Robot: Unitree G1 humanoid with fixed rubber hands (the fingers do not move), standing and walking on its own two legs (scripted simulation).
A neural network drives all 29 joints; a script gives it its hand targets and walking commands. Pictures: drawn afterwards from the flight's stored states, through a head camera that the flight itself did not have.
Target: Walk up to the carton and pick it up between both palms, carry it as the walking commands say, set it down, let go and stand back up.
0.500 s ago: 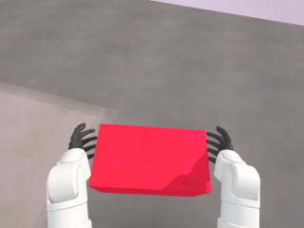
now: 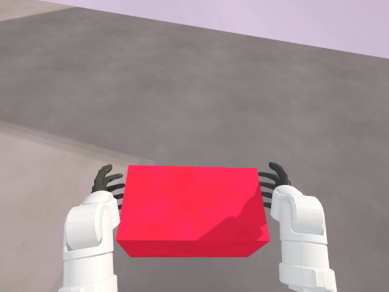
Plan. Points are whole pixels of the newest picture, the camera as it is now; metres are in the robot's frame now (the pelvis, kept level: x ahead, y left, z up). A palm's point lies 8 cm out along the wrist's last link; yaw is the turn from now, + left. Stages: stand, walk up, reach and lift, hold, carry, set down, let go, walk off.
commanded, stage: carry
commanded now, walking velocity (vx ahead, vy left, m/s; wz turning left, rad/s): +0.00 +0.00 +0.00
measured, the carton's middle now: (191, 214) +0.29 +0.00 -0.02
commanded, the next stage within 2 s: none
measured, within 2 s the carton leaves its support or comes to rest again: neither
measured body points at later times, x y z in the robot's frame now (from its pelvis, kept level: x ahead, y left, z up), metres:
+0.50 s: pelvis -0.01 +0.00 +0.00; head -0.03 +0.00 +0.45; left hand +0.26 +0.18 +0.07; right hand +0.28 -0.18 +0.07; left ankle +0.02 +0.07 -0.73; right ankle -0.05 -0.11 -0.73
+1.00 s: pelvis -0.02 -0.01 +0.00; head -0.05 +0.00 +0.45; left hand +0.25 +0.18 +0.07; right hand +0.26 -0.18 +0.07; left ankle +0.02 +0.07 -0.73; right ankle -0.05 -0.11 -0.73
